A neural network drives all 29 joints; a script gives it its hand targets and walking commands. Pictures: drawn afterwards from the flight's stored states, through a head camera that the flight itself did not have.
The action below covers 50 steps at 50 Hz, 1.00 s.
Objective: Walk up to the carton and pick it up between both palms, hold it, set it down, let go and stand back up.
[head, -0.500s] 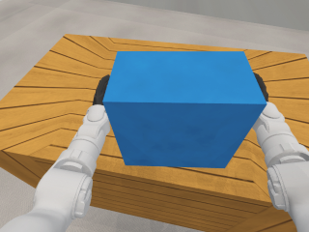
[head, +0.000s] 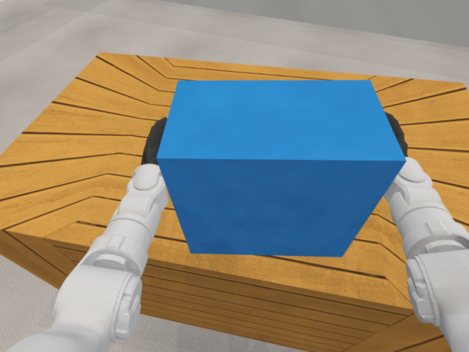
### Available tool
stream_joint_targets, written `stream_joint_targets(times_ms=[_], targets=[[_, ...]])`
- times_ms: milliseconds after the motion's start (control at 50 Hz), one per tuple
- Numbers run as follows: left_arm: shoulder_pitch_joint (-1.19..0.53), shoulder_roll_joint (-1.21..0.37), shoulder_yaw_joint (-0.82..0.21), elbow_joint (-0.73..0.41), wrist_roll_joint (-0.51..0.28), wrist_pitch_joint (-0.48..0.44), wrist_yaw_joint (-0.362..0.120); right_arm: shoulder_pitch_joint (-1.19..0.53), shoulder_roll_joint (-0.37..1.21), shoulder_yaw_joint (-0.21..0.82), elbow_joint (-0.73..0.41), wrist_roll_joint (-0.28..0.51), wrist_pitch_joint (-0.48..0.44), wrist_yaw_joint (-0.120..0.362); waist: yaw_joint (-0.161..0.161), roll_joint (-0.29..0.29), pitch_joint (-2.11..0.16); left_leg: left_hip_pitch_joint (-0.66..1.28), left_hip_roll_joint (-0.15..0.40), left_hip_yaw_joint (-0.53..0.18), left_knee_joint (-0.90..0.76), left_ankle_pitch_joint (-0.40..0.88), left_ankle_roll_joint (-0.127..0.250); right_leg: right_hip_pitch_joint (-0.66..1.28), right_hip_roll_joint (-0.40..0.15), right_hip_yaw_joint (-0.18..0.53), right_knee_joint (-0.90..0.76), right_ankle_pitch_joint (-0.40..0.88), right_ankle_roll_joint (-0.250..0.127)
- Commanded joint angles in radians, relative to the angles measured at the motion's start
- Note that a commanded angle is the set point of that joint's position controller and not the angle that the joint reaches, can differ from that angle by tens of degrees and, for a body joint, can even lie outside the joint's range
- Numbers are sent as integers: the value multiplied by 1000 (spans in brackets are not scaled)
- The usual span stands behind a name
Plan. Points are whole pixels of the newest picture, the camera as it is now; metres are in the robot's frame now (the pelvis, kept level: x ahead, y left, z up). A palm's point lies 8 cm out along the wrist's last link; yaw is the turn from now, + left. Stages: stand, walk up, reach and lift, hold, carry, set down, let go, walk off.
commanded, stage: reach and lift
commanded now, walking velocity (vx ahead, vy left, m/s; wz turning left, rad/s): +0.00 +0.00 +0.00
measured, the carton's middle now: (268, 178) +0.43 -0.02 +0.05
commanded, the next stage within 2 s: none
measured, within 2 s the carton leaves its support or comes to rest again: leaves its support in 0.48 s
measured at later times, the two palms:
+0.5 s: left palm (146, 167) +0.40 +0.19 +0.11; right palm (391, 162) +0.43 -0.22 +0.11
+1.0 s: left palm (118, 155) +0.37 +0.21 +0.16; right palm (393, 154) +0.41 -0.20 +0.15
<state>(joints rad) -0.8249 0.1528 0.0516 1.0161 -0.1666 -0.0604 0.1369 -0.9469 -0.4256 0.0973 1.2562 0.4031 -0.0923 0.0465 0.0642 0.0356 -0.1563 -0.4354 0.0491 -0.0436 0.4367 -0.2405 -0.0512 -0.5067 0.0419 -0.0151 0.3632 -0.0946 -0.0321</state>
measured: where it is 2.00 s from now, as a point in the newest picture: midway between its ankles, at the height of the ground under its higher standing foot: outside the picture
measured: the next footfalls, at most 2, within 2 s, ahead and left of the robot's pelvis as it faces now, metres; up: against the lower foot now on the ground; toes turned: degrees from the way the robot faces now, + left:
none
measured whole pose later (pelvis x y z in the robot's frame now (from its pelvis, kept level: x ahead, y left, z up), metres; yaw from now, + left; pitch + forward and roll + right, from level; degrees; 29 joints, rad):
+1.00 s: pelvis +0.00 +0.01 +0.01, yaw +3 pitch +5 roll +0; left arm -0.63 0.09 0.18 0.45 0.04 0.37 0.09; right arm -0.75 -0.31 -0.22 0.93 0.09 0.10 0.12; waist 0.00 -0.01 -0.14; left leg -0.22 0.01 -0.06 0.33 -0.19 -0.03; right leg -0.29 -0.01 -0.05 0.30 -0.09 -0.01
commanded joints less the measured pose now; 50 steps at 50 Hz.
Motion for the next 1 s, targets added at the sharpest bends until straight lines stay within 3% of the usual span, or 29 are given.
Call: stream_joint_targets(times_ms=[0, 100, 140, 180, 200, 320, 400, 460, 500, 560, 580, 600, 620, 660, 680, 700, 720, 740, 760, 780, 800, 820, 840, 860, 880, 920, 940, 960, 980], targets=[[-449, 0, 4, -163, 41, -52, -4, -454, -2, -28, -151, -37, -41, -7, -12, -79, -500, 37, -68, 67, -31, 303, -3, 470, 1, 5, 28, 342, 59], [-460, -45, 7, -178, 40, -62, -14, -448, 78, -53, -191, -78, -49, 5, -9, -97, -500, 51, -70, 74, -43, 246, 9, 447, -14, 1, 11, 249, 53], [-446, -70, -1, -164, 52, -62, -10, -467, 70, -70, -172, -95, -50, 4, -16, -71, -527, 63, -72, 69, -35, 256, 6, 431, -6, -4, 12, 265, 44], [-491, -99, -11, -197, 42, -62, -12, -494, 85, -92, -187, -115, -53, 9, -29, -85, -547, 77, -66, 65, -49, 255, 6, 411, 0, -9, -12, 225, 44], [-508, -105, -14, -180, 47, -57, -11, -491, 95, -99, -163, -129, -46, 11, -23, -57, -525, 81, -63, 68, -46, 267, 0, 414, -2, -14, -6, 205, 36], [-442, -297, -4, -240, 125, -53, -66, -459, 333, -60, -231, -183, -54, 57, -25, -95, -530, 148, -77, 62, -50, 364, 3, 478, 0, -10, -15, 363, 45], [-432, -576, -123, -411, 148, -52, -148, -418, 595, 0, -440, -261, -96, 118, -59, -86, -616, 218, -79, 51, -43, 498, -20, 590, -1, -34, -4, 564, 58], [-410, -592, -168, -466, 167, -22, -161, -394, 632, 41, -509, -270, -95, 139, -76, -90, -594, 186, -92, 61, -60, 503, -27, 654, -8, -38, 11, 623, 72], [-380, -581, -196, -560, 152, 1, -164, -348, 626, 58, -531, -243, -77, 137, -82, -86, -529, 208, -86, 47, -76, 511, -29, 653, -4, -44, 9, 591, 75], [-357, -569, -210, -588, 147, 86, -159, -329, 611, 61, -551, -212, -27, 133, -82, -102, -410, 211, -89, 41, -92, 458, -15, 603, -6, -41, -8, 490, 67], [-332, -579, -234, -637, 150, 119, -159, -327, 614, 70, -614, -191, -5, 134, -86, -70, -395, 238, -86, 41, -100, 455, -21, 592, -3, -47, -20, 435, 64], [-380, -581, -245, -731, 131, 129, -143, -384, 601, 65, -676, -172, -2, 142, -62, -49, -397, 238, -86, 25, -92, 453, -21, 565, 2, -43, -23, 381, 50], [-364, -569, -250, -667, 139, 169, -142, -364, 606, 54, -628, -179, 24, 143, -88, -62, -342, 252, -82, 28, -99, 407, -17, 527, 5, -46, -39, 304, 42], [-389, -598, -256, -701, 132, 217, -139, -405, 600, 16, -628, -196, 56, 154, -77, -37, -295, 269, -81, 25, -119, 315, -22, 464, 7, -63, -62, 164, 27], [-355, -557, -225, -611, 149, 255, -149, -355, 580, -12, -535, -214, 91, 158, -87, -43, -180, 230, -86, 31, -145, 211, -10, 434, -5, -57, -78, 84, 25], [-370, -553, -198, -623, 150, 277, -156, -368, 582, -39, -554, -233, 106, 163, -73, -73, -170, 206, -78, 39, -179, 113, 6, 438, -6, -63, -86, 19, 27], [-366, -558, -200, -660, 146, 301, -158, -375, 582, -33, -569, -234, 119, 168, -58, -55, -174, 214, -75, 41, -187, 104, 8, 445, -6, -64, -82, 2, 21], [-355, -534, -187, -607, 155, 333, -164, -369, 555, -73, -530, -252, 139, 172, -77, -56, -118, 179, -81, 52, -209, 45, 12, 431, -11, -64, -85, -46, 21], [-379, -546, -172, -686, 146, 333, -157, -412, 569, -67, -591, -249, 126, 180, -45, -64, -188, 198, -73, 46, -198, 69, 19, 454, 1, -69, -71, -19, 17], [-423, -561, -187, -707, 158, 343, -153, -442, 577, -75, -614, -262, 127, 180, -63, -55, -244, 213, -75, 54, -201, 66, 9, 457, -4, -68, -78, -18, 17], [-438, -585, -175, -686, 161, 350, -147, -492, 584, -72, -608, -261, 124, 184, -45, -41, -280, 250, -64, 40, -191, 70, 7, 448, 1, -65, -69, -20, 13], [-453, -592, -173, -637, 162, 363, -150, -503, 581, -89, -588, -299, 125, 186, -53, -50, -273, 236, -69, 46, -192, 56, 7, 444, 0, -68, -77, -43, 14], [-464, -629, -206, -760, 148, 350, -133, -531, 605, -81, -682, -284, 100, 190, -48, -13, -392, 258, -65, 44, -171, 118, 3, 468, 5, -74, -52, 4, 11], [-514, -644, -245, -786, 124, 341, -124, -547, 581, -94, -670, -281, 87, 194, -60, 1, -447, 285, -62, 29, -159, 149, -14, 443, 12, -84, -51, 16, 9], [-495, -629, -251, -714, 141, 363, -124, -516, 592, -97, -591, -301, 101, 190, -82, 11, -429, 314, -64, 39, -151, 146, -20, 404, 7, -78, -62, -3, 4], [-483, -642, -263, -764, 123, 389, -117, -512, 576, -75, -604, -301, 116, 195, -85, -15, -457, 320, -66, 45, -144, 194, -23, 417, 19, -95, -64, 27, 14], [-442, -625, -271, -746, 125, 412, -126, -458, 582, -78, -576, -287, 136, 188, -104, -31, -407, 308, -66, 33, -148, 179, -17, 424, 14, -87, -53, 38, 15], [-401, -604, -231, -675, 144, 445, -145, -434, 556, -88, -534, -302, 166, 186, -97, -40, -310, 273, -77, 53, -164, 146, -8, 441, 3, -75, -74, 16, 19], [-348, -577, -199, -712, 147, 465, -157, -424, 557, -70, -576, -280, 179, 180, -86, -71, -283, 248, -80, 60, -166, 171, 8, 488, 11, -77, -64, 50, 27]])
